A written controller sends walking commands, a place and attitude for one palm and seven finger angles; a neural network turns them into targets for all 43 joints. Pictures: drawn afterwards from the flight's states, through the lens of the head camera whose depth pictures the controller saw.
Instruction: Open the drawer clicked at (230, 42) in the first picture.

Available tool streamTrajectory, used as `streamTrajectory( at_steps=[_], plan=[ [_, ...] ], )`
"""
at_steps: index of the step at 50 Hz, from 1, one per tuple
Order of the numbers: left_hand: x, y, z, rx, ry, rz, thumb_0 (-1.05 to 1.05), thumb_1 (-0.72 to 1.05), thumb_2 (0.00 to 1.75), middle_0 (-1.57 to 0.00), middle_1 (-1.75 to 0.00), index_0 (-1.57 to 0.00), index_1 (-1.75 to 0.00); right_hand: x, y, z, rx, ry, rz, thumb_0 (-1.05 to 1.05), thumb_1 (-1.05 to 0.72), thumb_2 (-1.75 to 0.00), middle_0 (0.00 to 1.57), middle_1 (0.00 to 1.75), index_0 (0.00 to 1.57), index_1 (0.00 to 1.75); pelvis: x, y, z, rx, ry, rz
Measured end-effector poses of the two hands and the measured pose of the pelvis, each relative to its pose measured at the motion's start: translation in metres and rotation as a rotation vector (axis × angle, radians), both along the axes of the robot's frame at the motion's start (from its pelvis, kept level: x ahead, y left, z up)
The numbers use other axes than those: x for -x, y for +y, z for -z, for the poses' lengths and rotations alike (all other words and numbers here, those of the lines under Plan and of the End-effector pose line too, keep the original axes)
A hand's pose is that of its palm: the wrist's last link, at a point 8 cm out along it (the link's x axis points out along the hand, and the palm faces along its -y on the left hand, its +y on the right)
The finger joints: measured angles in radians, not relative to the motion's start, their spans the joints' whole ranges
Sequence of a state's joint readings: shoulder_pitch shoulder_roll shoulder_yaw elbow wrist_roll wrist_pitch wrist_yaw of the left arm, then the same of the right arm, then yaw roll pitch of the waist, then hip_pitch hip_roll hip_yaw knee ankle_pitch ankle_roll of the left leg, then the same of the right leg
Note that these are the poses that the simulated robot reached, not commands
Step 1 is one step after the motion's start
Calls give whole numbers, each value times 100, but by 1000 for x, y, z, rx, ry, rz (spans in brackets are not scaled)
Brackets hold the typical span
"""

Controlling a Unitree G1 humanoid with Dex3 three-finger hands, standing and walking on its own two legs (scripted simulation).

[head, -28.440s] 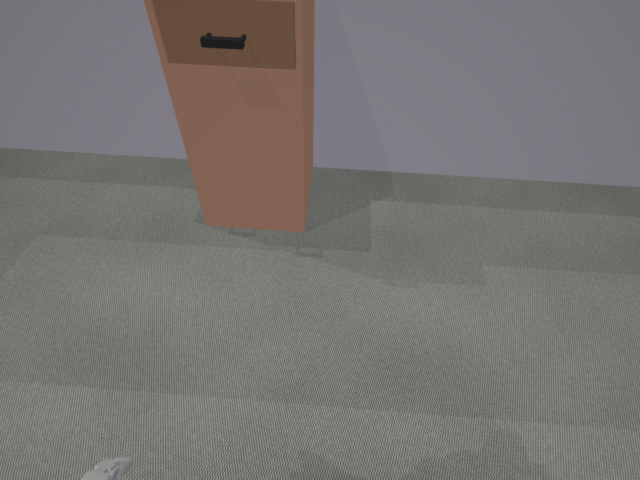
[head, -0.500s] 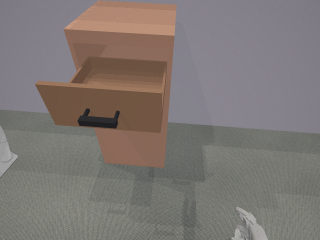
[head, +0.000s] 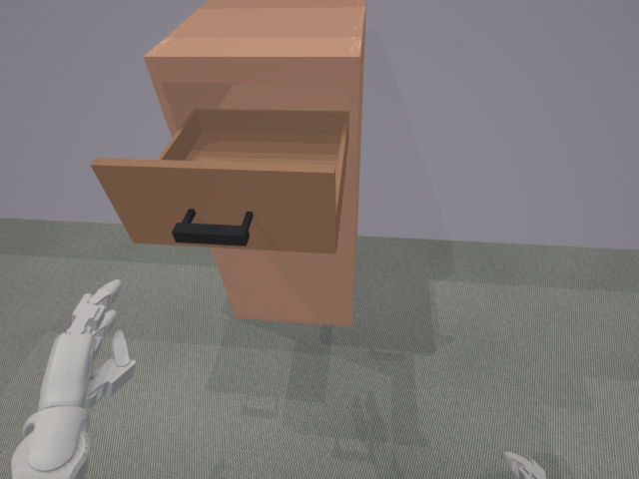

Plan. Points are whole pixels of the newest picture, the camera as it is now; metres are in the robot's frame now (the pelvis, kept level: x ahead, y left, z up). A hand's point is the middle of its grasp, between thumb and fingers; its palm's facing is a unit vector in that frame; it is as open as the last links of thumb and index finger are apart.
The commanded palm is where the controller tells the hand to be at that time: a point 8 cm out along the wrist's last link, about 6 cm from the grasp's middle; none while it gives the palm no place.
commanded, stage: let the arm hang, fingers relaxed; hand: left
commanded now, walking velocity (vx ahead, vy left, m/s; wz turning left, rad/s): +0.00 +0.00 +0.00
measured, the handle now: (215, 225) +0.50 +0.18 +0.05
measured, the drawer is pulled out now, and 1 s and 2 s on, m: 0.30 0.30 0.30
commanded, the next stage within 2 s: look to check the result in 0.98 s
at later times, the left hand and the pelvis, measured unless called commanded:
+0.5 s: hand out of the picture -0.03 +0.19 -0.15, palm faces +0.01 -0.96 -0.27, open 7.3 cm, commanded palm none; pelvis -0.01 -0.01 +0.01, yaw -2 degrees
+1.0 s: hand out of the picture -0.01 +0.16 -0.16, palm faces +0.00 -0.98 -0.19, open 7.3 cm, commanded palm none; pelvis -0.01 -0.01 +0.01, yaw -2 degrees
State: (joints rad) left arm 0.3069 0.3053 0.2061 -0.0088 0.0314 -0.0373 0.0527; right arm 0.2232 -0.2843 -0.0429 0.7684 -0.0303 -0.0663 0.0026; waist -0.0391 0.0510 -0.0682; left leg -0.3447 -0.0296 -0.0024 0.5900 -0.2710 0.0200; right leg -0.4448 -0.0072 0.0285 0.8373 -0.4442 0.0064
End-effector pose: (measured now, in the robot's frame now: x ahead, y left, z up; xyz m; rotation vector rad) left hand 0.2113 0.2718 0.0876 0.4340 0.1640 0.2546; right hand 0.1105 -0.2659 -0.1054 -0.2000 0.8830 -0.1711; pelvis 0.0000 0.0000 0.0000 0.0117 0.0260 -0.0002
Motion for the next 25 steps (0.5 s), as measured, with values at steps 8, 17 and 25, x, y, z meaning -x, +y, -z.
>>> streamTrajectory(
  at_steps=[8,17,25],
  plan=[
    [122,-76,209,332,907,-37,1,91,90,-20,-29,-20,-30,42,16,23,-67,194,47,1,-90,-90,20,30,20,30,3,-12,5,-9,-54,21],
    [207,-42,217,341,1114,-231,-3,98,90,-21,-30,-21,-30,113,24,23,-55,464,71,1,-91,-90,20,30,20,30,11,-12,-9,24,-56,15],
    [244,-33,207,299,1223,-280,0,93,90,-20,-30,-20,-30,138,32,31,-97,511,108,0,-91,-90,20,30,20,30,12,-8,-13,17,-67,31]
  ],
)
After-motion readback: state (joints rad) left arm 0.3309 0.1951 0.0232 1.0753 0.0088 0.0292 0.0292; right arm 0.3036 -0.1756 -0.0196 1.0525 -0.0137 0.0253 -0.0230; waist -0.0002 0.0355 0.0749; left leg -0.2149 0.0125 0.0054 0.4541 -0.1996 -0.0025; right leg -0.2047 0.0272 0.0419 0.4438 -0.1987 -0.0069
